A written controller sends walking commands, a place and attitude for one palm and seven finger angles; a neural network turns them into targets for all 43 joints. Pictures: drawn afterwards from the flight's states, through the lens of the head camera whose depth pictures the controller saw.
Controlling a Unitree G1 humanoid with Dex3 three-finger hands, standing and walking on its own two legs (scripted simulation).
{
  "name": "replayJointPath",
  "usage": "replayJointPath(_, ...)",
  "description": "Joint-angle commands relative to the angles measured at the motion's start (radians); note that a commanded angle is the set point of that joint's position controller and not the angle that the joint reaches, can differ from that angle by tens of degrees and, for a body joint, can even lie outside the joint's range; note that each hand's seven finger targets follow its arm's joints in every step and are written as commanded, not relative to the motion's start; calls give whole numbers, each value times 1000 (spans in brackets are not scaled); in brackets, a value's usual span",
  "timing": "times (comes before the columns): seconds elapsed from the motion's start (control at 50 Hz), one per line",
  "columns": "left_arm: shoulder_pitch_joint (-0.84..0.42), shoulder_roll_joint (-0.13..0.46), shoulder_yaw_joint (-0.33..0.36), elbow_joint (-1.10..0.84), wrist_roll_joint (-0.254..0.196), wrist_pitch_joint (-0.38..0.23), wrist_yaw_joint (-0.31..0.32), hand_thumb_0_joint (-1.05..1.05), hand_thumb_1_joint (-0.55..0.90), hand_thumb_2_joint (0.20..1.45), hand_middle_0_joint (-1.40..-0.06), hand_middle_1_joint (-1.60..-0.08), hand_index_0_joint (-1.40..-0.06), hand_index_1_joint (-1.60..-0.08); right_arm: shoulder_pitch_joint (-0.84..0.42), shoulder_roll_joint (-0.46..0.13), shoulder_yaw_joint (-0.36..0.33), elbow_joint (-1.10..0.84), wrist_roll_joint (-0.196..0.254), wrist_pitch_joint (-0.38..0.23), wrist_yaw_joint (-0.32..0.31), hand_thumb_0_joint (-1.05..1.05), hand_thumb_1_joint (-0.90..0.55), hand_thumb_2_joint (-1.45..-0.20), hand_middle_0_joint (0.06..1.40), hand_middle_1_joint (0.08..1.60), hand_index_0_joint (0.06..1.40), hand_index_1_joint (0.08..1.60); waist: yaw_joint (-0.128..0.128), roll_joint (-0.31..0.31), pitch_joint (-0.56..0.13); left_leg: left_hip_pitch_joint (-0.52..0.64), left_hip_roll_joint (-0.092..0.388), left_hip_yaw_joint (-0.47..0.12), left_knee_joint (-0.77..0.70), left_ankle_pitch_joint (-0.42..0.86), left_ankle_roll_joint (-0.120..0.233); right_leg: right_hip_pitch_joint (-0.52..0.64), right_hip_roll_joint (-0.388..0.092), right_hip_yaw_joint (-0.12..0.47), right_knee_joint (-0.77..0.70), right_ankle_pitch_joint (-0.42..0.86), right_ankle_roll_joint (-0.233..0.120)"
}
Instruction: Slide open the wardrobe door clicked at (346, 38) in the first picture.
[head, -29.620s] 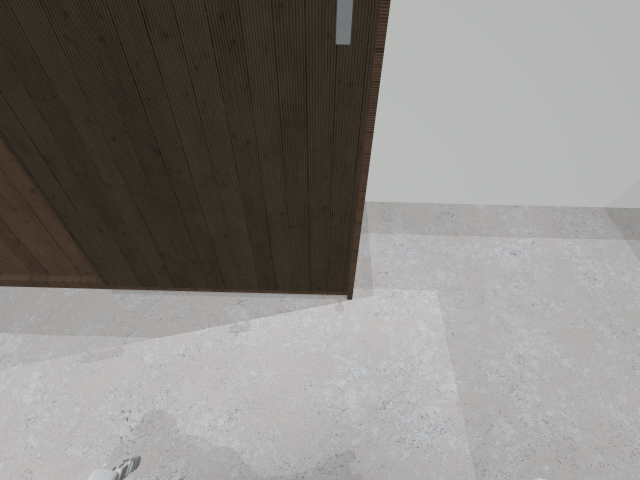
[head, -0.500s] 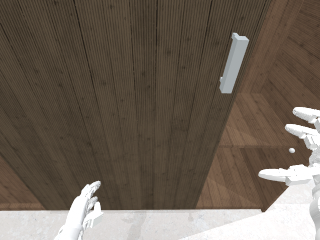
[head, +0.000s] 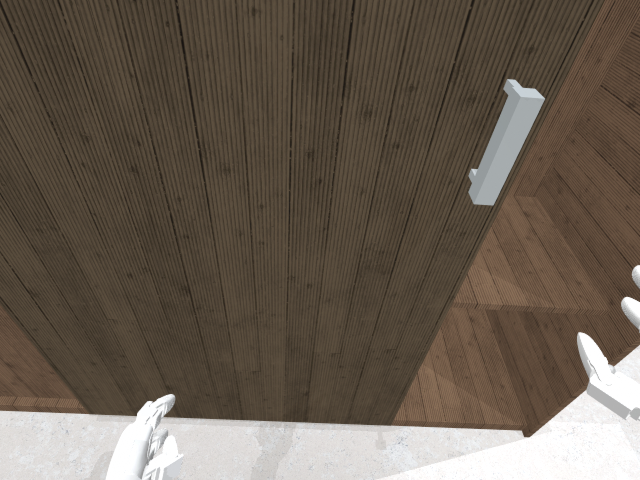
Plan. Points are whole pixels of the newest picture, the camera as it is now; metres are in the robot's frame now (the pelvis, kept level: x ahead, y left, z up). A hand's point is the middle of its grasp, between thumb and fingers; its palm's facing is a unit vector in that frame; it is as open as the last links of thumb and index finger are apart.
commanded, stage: draw the hand back to the body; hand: right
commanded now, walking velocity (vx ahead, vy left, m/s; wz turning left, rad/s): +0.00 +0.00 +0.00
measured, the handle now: (496, 142) +0.45 -0.21 +0.25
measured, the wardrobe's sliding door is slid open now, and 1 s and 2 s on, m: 0.44 0.44 0.44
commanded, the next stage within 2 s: step back with the hand held close in 0.44 s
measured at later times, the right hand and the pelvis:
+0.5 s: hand (604, 383) +0.18 -0.25 +0.16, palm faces +0.48 +0.81 -0.35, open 7.4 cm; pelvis -0.01 +0.01 +0.00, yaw +0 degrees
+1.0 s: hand out of the picture +0.14 -0.30 +0.15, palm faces +0.45 +0.75 -0.48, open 7.4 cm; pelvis -0.05 -0.03 -0.01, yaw +1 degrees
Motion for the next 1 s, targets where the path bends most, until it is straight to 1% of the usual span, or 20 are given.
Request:
replayJointPath(0.0,-143,97,30,-169,5,-62,10,0,900,900,-200,-300,-200,-300,-58,-185,-104,-234,-1,-73,-22,0,-827,-865,202,342,202,342,-14,3,-76,52,31,-36,-47,196,-9,-66,-7,-10,-43,271,-19)
replayJointPath(0.04,-143,96,33,-173,3,-60,13,0,900,900,-200,-300,-200,-300,-48,-182,-99,-232,-2,-74,-22,0,-900,-900,200,300,200,300,-12,22,-62,37,31,-40,-55,175,-12,-68,-6,-14,-41,246,-22)
replayJointPath(0.14,-147,93,28,-170,6,-58,26,0,900,900,-200,-300,-200,-300,-110,-191,-100,-228,-7,-78,-30,0,-900,-900,200,300,200,300,-5,27,-48,17,33,-41,-75,133,-14,-57,0,-16,-42,201,-28)
replayJointPath(0.16,-152,94,28,-167,4,-60,27,0,900,900,-200,-300,-200,-300,-127,-193,-99,-244,-10,-78,-29,0,-900,-900,200,300,200,300,-4,-8,-52,17,32,-46,-77,134,-11,-47,1,-17,-39,204,-28)
replayJointPath(0.22,-153,87,22,-169,7,-59,28,0,900,900,-200,-300,-200,-300,-110,-183,-93,-218,-8,-79,-31,0,-900,-900,200,300,200,300,-8,19,-44,20,32,-39,-80,116,-13,-51,2,-14,-49,189,-27)
replayJointPath(0.26,-158,88,21,-166,6,-59,28,0,900,900,-200,-300,-200,-300,-110,-182,-90,-215,-8,-77,-28,0,-900,-900,200,300,200,300,-10,-5,-39,19,32,-43,-87,112,-12,-50,3,-13,-50,187,-28)
replayJointPath(0.32,-157,84,21,-169,8,-56,27,0,900,900,-200,-300,-200,-300,-89,-184,-97,-201,-5,-79,-26,0,-900,-900,200,300,200,300,-13,35,-43,28,32,-42,-88,104,-15,-54,2,-15,-55,181,-29)
replayJointPath(0.42,-162,80,20,-169,8,-55,27,0,900,900,-200,-300,-200,-300,-82,-189,-106,-192,-3,-83,-23,0,-900,-900,200,300,200,300,-15,41,-31,20,35,-49,-101,79,-18,-57,2,-19,-55,159,-32)
replayJointPath(0.5,-164,81,19,-166,7,-59,26,0,900,900,-200,-300,-200,-300,-95,-186,-98,-213,-8,-89,-25,0,-900,-900,200,300,200,300,-13,-22,-36,23,33,-47,-101,66,-14,-52,2,-18,-62,155,-26)
replayJointPath(0.54,-165,85,22,-165,8,-62,29,0,900,900,-200,-300,-200,-300,-121,-236,-148,-227,-4,-96,-34,0,-900,-900,200,300,200,300,-17,19,-38,25,32,-48,-108,50,-15,-55,3,-15,-62,144,-28)
replayJointPath(0.56,-145,87,-2,-216,-17,-39,16,0,900,900,-200,-300,-200,-300,-306,-403,-299,-303,-20,-142,-47,0,-900,-900,200,300,200,300,19,-44,36,-75,82,-144,-147,50,-11,-136,-13,17,-25,71,-31)
replayJointPath(0.58,-128,77,5,-179,-5,-19,16,0,900,900,-200,-300,-200,-300,-123,-248,-189,-195,-25,-136,-34,0,-900,-900,200,300,200,300,37,68,16,-127,129,-152,-143,96,4,-143,-32,45,31,99,-32)
replayJointPath(0.6,-122,79,11,-191,-4,-7,8,0,900,900,-200,-300,-200,-300,-64,-213,-153,-177,-34,-123,-29,0,-900,-900,200,300,200,300,39,127,-10,-152,156,-172,-141,121,11,-126,-31,41,70,121,-29)
replayJointPath(0.62,-115,82,14,-209,-6,4,4,0,900,900,-200,-300,-200,-300,-33,-193,-134,-169,-36,-114,-26,0,-900,-900,200,300,200,300,42,129,-40,-161,178,-179,-134,128,16,-122,-28,34,98,125,-27)
replayJointPath(0.7,-102,96,24,-234,-11,31,8,0,900,900,-200,-300,-200,-300,71,-198,-136,-223,-39,-120,-38,0,-900,-900,200,300,200,300,43,36,-176,-129,191,-150,-43,182,19,-131,-47,34,109,225,-21)
replayJointPath(0.76,-122,108,29,-253,-9,50,20,0,900,900,-200,-300,-200,-300,89,-254,-191,-286,-40,-123,-52,0,-900,-900,200,300,200,300,38,3,-204,-122,142,-105,22,202,2,-156,-73,64,75,318,-26)
replayJointPath(0.82,-132,113,29,-278,-9,70,32,0,900,900,-200,-300,-200,-300,85,-268,-212,-316,-39,-122,-58,0,-900,-900,200,300,200,300,30,-10,-193,-102,85,-82,82,183,-17,-227,-99,104,30,335,-36)
replayJointPath(0.86,-140,119,31,-286,-5,72,40,0,900,900,-200,-300,-200,-300,61,-297,-238,-339,-42,-127,-62,0,-900,-900,200,300,200,300,23,-63,-181,-82,57,-71,122,140,-27,-286,-113,128,-10,290,-48)
replayJointPath(0.9,-122,119,30,-288,-7,71,43,0,900,900,-200,-300,-200,-300,63,-257,-211,-304,-45,-129,-61,0,-900,-900,200,300,200,300,22,-61,-157,-69,41,-67,162,92,-33,-354,-131,137,-37,228,-57)
replayJointPath(0.98,-108,128,32,-277,-4,57,41,0,900,900,-200,-300,-200,-300,20,-215,-179,-249,-63,-139,-61,0,-900,-900,200,300,200,300,30,-67,-92,-44,46,-94,200,28,-31,-525,-145,145,-78,-79,-84)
